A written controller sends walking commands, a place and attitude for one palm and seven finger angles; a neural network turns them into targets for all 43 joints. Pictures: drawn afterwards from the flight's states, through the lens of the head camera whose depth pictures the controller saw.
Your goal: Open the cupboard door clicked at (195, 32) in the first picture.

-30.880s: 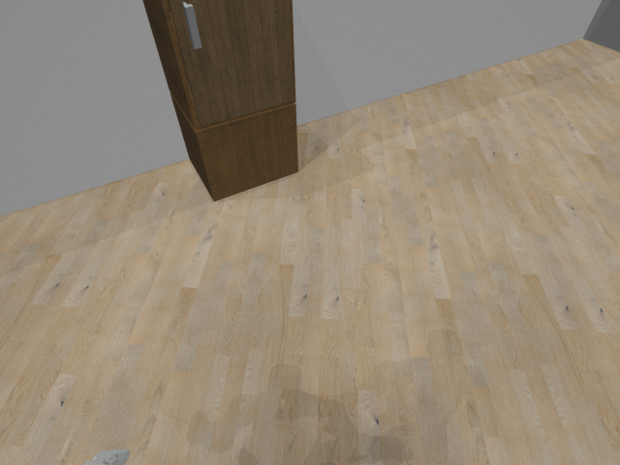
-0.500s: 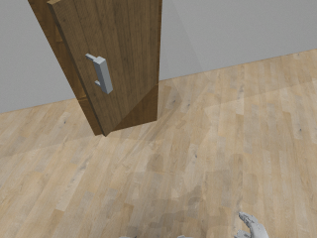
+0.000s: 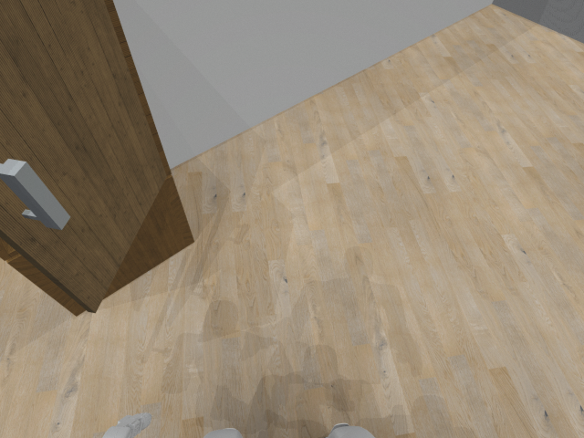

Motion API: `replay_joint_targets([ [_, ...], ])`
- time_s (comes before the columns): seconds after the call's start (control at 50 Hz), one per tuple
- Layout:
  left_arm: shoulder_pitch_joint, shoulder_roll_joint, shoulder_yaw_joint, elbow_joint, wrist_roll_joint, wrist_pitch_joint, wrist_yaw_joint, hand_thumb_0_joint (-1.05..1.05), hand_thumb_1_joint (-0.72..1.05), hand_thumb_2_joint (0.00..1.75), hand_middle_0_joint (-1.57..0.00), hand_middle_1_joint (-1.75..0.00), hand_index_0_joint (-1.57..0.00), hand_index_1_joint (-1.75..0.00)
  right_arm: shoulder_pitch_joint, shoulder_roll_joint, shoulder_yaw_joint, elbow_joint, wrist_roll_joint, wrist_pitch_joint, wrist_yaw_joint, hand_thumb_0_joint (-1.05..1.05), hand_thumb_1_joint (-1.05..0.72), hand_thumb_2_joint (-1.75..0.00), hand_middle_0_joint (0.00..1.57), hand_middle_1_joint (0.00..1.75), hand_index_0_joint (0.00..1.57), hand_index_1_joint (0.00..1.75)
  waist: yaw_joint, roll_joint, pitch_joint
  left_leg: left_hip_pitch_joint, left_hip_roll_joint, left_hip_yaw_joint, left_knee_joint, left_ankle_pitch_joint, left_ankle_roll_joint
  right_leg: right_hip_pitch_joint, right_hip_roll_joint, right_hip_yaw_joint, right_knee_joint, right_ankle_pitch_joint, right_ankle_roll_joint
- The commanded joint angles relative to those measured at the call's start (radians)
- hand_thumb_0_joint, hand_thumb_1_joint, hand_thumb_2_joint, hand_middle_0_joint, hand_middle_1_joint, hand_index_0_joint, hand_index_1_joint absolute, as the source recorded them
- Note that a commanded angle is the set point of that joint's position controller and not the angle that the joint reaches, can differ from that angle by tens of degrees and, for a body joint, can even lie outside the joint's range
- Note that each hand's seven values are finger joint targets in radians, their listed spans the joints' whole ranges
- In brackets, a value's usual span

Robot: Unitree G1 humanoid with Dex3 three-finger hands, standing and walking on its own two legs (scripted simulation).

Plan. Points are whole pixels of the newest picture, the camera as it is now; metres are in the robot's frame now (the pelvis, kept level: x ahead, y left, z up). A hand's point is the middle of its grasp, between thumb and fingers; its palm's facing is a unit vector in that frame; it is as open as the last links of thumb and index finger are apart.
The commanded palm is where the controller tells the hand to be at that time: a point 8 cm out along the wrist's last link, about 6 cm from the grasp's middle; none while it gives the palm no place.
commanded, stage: walk to a spot facing it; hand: left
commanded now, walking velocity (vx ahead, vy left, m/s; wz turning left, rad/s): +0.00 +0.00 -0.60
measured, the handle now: (23, 194) +0.42 +0.41 +0.05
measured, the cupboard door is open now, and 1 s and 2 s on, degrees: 39 39 39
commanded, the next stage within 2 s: turn to face it in 1.84 s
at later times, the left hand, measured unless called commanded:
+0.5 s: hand (198, 418) +0.16 +0.14 -0.15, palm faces -0.28 -0.93 -0.23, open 7.4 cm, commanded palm none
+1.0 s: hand (330, 291) +0.38 -0.06 -0.15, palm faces -0.61 -0.77 -0.21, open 7.4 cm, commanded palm none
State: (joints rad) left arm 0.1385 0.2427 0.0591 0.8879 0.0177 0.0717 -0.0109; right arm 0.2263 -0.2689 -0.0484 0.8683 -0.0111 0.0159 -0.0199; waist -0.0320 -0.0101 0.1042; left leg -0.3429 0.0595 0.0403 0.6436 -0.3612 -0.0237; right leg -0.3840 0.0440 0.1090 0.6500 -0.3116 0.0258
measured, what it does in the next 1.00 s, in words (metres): walks ahead, turning right: right foot, then left foot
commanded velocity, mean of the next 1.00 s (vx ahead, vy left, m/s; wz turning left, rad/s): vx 0.21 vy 0.00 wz -0.56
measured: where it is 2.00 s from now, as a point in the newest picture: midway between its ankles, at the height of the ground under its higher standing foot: (420, 339)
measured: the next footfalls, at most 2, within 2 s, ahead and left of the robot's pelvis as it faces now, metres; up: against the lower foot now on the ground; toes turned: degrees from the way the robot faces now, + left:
right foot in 0.30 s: +0.02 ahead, -0.15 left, +0.00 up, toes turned -15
left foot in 0.56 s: +0.13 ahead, +0.08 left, +0.00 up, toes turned -16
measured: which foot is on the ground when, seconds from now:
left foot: down 0.00-0.30, up 0.32-0.54, down 0.56-0.94, up 0.96-1.00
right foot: down 0.00-0.00, up 0.02-0.28, down 0.30-0.56, up 0.58-0.94, down 0.96-1.00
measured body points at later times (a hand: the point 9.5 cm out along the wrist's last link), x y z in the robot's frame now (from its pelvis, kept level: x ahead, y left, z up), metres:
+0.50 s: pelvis +0.02 -0.02 +0.01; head +0.07 -0.04 +0.46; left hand +0.18 +0.19 -0.13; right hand +0.01 -0.29 -0.13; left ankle +0.06 +0.10 -0.68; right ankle -0.02 -0.14 -0.72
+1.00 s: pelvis +0.13 -0.13 -0.01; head +0.18 -0.17 +0.44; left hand +0.41 -0.02 -0.13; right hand -0.08 -0.27 -0.15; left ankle +0.11 +0.08 -0.67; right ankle +0.14 -0.24 -0.72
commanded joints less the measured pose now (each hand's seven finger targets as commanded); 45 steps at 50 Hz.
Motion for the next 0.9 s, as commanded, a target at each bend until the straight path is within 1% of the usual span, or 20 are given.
replay_joint_targets([
  [0.0, -0.080, 0.117, 0.036, -0.141, 0.003, -0.028, -0.015, 0.00, 0.90, 0.90, -0.20, -0.30, -0.20, -0.30, 0.123, -0.230, -0.043, -0.042, -0.032, -0.034, -0.023, 0.00, -0.90, -0.90, 0.20, 0.30, 0.20, 0.30, -0.016, 0.192, -0.099, 0.119, 0.444, -0.516, -0.424, 0.060, 0.238, -0.213, -0.043, -0.047, 0.436, -0.266, -0.001],
  [0.08, -0.060, 0.057, 0.026, -0.093, -0.001, -0.028, -0.034, 0.00, 0.90, 0.90, -0.20, -0.30, -0.20, -0.30, 0.064, -0.148, -0.023, -0.036, -0.029, -0.031, -0.025, 0.00, -0.90, -0.90, 0.20, 0.30, 0.20, 0.30, 0.019, 0.222, -0.122, 0.193, 0.257, -0.072, -0.281, 0.506, 0.138, -0.135, -0.073, -0.144, 0.357, -0.171, 0.026],
  [0.16, -0.083, 0.040, 0.019, -0.099, -0.003, -0.036, -0.031, 0.00, 0.90, 0.90, -0.20, -0.30, -0.20, -0.30, 0.136, -0.164, -0.036, -0.004, -0.026, -0.024, -0.019, 0.00, -0.90, -0.90, 0.20, 0.30, 0.20, 0.30, -0.020, 0.236, -0.145, 0.246, 0.276, -0.003, -0.225, 0.607, 0.128, -0.023, -0.040, -0.209, 0.136, -0.171, 0.006],
  [0.22, -0.004, 0.065, 0.027, -0.075, -0.001, -0.046, -0.023, 0.00, 0.90, 0.90, -0.20, -0.30, -0.20, -0.30, 0.111, -0.163, -0.044, -0.007, -0.017, -0.013, -0.011, 0.00, -0.90, -0.90, 0.20, 0.30, 0.20, 0.30, 0.018, 0.206, -0.158, 0.202, 0.256, 0.059, -0.115, 0.522, 0.064, 0.152, -0.022, -0.230, -0.152, 0.053, -0.018],
  [0.24, 0.050, 0.111, 0.038, -0.059, 0.002, -0.052, -0.014, 0.00, 0.90, 0.90, -0.20, -0.30, -0.20, -0.30, 0.103, -0.144, -0.045, -0.019, -0.010, -0.010, -0.007, 0.00, -0.90, -0.90, 0.20, 0.30, 0.20, 0.30, 0.044, 0.112, -0.172, 0.080, 0.227, 0.089, -0.004, 0.416, 0.019, 0.313, -0.090, -0.137, -0.233, 0.222, -0.054],
  [0.26, 0.110, 0.216, 0.061, -0.037, 0.012, -0.060, 0.003, 0.00, 0.90, 0.90, -0.20, -0.30, -0.20, -0.30, 0.067, -0.068, -0.030, -0.055, 0.001, -0.009, -0.003, 0.00, -0.90, -0.90, 0.20, 0.30, 0.20, 0.30, 0.072, -0.207, -0.179, -0.170, 0.091, 0.188, 0.187, 0.035, -0.043, 0.479, -0.334, 0.172, -0.282, 0.530, -0.145],
  [0.28, 0.175, 0.261, 0.068, -0.015, -0.003, -0.060, 0.012, 0.00, 0.90, 0.90, -0.20, -0.30, -0.20, -0.30, -0.012, -0.065, -0.020, -0.087, 0.006, 0.003, -0.009, 0.00, -0.90, -0.90, 0.20, 0.30, 0.20, 0.30, 0.126, -0.259, -0.162, -0.237, 0.029, 0.080, 0.366, -0.304, -0.051, 0.412, -0.449, 0.267, -0.298, 0.719, -0.253],
  [0.3, 0.162, 0.240, 0.075, -0.012, -0.001, -0.054, 0.024, 0.00, 0.90, 0.90, -0.20, -0.30, -0.20, -0.30, -0.041, -0.051, -0.026, -0.090, 0.004, 0.009, -0.013, 0.00, -0.90, -0.90, 0.20, 0.30, 0.20, 0.30, 0.116, -0.196, -0.142, -0.267, 0.038, 0.001, 0.440, -0.268, -0.040, 0.395, -0.401, 0.254, -0.270, 0.666, -0.271],
  [0.32, 0.106, 0.212, 0.072, -0.018, 0.004, -0.053, 0.034, 0.00, 0.90, 0.90, -0.20, -0.30, -0.20, -0.30, -0.031, -0.053, -0.024, -0.069, 0.005, 0.010, -0.019, 0.00, -0.90, -0.90, 0.20, 0.30, 0.20, 0.30, 0.082, -0.270, -0.157, -0.293, 0.050, -0.028, 0.464, -0.227, -0.044, 0.409, -0.350, 0.232, -0.242, 0.659, -0.265],
  [0.36, 0.042, 0.169, 0.061, -0.043, 0.005, -0.051, 0.036, 0.00, 0.90, 0.90, -0.20, -0.30, -0.20, -0.30, -0.027, -0.050, -0.027, -0.054, 0.002, 0.014, -0.010, 0.00, -0.90, -0.90, 0.20, 0.30, 0.20, 0.30, 0.050, -0.213, -0.148, -0.210, 0.042, -0.016, 0.419, -0.155, -0.055, 0.317, -0.296, 0.163, -0.263, 0.492, -0.229],
  [0.46, -0.001, 0.187, 0.066, -0.048, 0.013, -0.057, 0.008, 0.00, 0.90, 0.90, -0.20, -0.30, -0.20, -0.30, 0.018, -0.027, -0.026, -0.037, -0.009, -0.004, 0.013, 0.00, -0.90, -0.90, 0.20, 0.30, 0.20, 0.30, 0.019, -0.152, -0.061, 0.026, -0.029, 0.056, 0.082, -0.065, -0.041, 0.068, -0.220, 0.214, -0.354, -0.158, -0.201],
  [0.5, -0.032, 0.169, 0.062, -0.051, 0.009, -0.060, -0.001, 0.00, 0.90, 0.90, -0.20, -0.30, -0.20, -0.30, 0.122, -0.038, -0.029, -0.005, -0.009, -0.022, 0.009, 0.00, -0.90, -0.90, 0.20, 0.30, 0.20, 0.30, -0.040, -0.125, -0.063, 0.230, -0.037, 0.067, -0.112, 0.004, -0.031, -0.069, -0.169, 0.192, -0.294, -0.299, -0.158],
  [0.52, -0.036, 0.111, 0.051, -0.068, 0.004, -0.060, -0.008, 0.00, 0.90, 0.90, -0.20, -0.30, -0.20, -0.30, 0.204, -0.100, -0.038, 0.020, -0.015, -0.036, -0.004, 0.00, -0.90, -0.90, 0.20, 0.30, 0.20, 0.30, -0.076, 0.053, -0.087, 0.381, 0.064, -0.065, -0.261, -0.119, 0.010, -0.213, -0.086, 0.131, -0.136, -0.321, -0.112],
  [0.54, -0.046, 0.032, 0.033, -0.104, -0.006, -0.059, -0.018, 0.00, 0.90, 0.90, -0.20, -0.30, -0.20, -0.30, 0.298, -0.215, -0.061, 0.036, -0.040, -0.046, -0.012, 0.00, -0.90, -0.90, 0.20, 0.30, 0.20, 0.30, -0.114, 0.396, -0.096, 0.464, 0.373, -0.470, -0.427, -0.344, 0.119, -0.397, 0.060, -0.078, 0.226, -0.354, -0.042],
  [0.56, -0.140, 0.067, 0.044, -0.152, 0.000, -0.071, -0.030, 0.00, 0.90, 0.90, -0.20, -0.30, -0.20, -0.30, 0.306, -0.240, -0.061, 0.030, -0.036, -0.049, -0.027, 0.00, -0.90, -0.90, 0.20, 0.30, 0.20, 0.30, -0.111, 0.239, -0.062, 0.355, 0.490, -0.573, -0.517, -0.400, 0.205, -0.414, -0.050, -0.069, 0.375, -0.297, -0.040],
  [0.58, -0.137, 0.063, 0.047, -0.134, 0.016, -0.077, -0.038, 0.00, 0.90, 0.90, -0.20, -0.30, -0.20, -0.30, 0.258, -0.211, -0.050, 0.012, -0.040, -0.058, -0.013, 0.00, -0.90, -0.90, 0.20, 0.30, 0.20, 0.30, -0.076, 0.132, -0.027, 0.262, 0.456, -0.559, -0.521, -0.380, 0.200, -0.393, -0.072, -0.056, 0.491, -0.219, -0.044],
  [0.62, -0.088, 0.054, 0.046, -0.089, 0.021, -0.076, -0.053, 0.00, 0.90, 0.90, -0.20, -0.30, -0.20, -0.30, 0.159, -0.125, -0.022, -0.005, -0.031, -0.071, -0.010, 0.00, -0.90, -0.90, 0.20, 0.30, 0.20, 0.30, -0.011, 0.137, 0.004, 0.224, 0.344, -0.294, -0.488, -0.130, 0.134, -0.380, -0.125, -0.083, 0.551, -0.049, -0.025],
  [0.68, -0.077, 0.009, 0.026, -0.068, 0.015, -0.065, -0.066, 0.00, 0.90, 0.90, -0.20, -0.30, -0.20, -0.30, 0.210, -0.083, -0.007, 0.028, -0.023, -0.085, -0.014, 0.00, -0.90, -0.90, 0.20, 0.30, 0.20, 0.30, -0.008, 0.174, -0.056, 0.331, 0.263, -0.029, -0.414, 0.270, 0.103, -0.360, -0.131, -0.140, 0.462, 0.041, -0.006],
  [0.82, -0.194, 0.004, 0.017, -0.083, 0.010, -0.065, -0.070, 0.00, 0.90, 0.90, -0.20, -0.30, -0.20, -0.30, 0.257, -0.100, -0.015, 0.069, -0.035, -0.073, -0.002, 0.00, -0.90, -0.90, 0.20, 0.30, 0.20, 0.30, -0.034, 0.192, -0.016, 0.272, 0.296, 0.146, -0.396, 0.307, 0.101, -0.166, -0.104, -0.239, 0.097, 0.051, -0.031],
  [0.88, -0.059, 0.041, 0.030, -0.041, 0.012, -0.078, -0.063, 0.00, 0.90, 0.90, -0.20, -0.30, -0.20, -0.30, 0.227, -0.126, -0.017, 0.067, -0.031, -0.066, 0.001, 0.00, -0.90, -0.90, 0.20, 0.30, 0.20, 0.30, 0.048, 0.128, -0.091, 0.236, 0.281, 0.206, -0.164, 0.531, 0.074, 0.118, -0.031, -0.294, -0.023, 0.012, -0.076],
])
